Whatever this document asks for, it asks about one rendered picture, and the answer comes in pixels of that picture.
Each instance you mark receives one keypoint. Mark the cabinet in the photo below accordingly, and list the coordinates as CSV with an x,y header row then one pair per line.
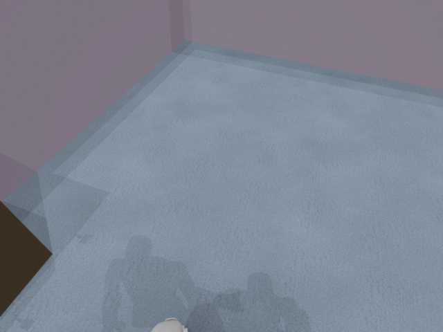
x,y
22,254

